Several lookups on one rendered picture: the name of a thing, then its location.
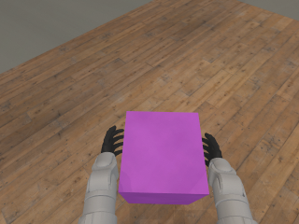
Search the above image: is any right robot hand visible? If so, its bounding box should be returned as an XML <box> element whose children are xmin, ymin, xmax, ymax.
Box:
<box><xmin>202</xmin><ymin>133</ymin><xmax>222</xmax><ymax>167</ymax></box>

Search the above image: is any carton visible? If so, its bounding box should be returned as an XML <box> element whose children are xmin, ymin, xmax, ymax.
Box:
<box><xmin>118</xmin><ymin>111</ymin><xmax>209</xmax><ymax>205</ymax></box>

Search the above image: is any left robot hand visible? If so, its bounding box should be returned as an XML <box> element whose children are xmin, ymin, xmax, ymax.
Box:
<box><xmin>101</xmin><ymin>125</ymin><xmax>124</xmax><ymax>157</ymax></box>

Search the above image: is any right robot forearm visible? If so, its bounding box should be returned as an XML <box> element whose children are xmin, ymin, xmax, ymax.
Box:
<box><xmin>207</xmin><ymin>158</ymin><xmax>258</xmax><ymax>224</ymax></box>

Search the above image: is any left robot forearm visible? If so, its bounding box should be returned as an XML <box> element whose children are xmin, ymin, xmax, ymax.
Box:
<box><xmin>78</xmin><ymin>152</ymin><xmax>119</xmax><ymax>224</ymax></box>

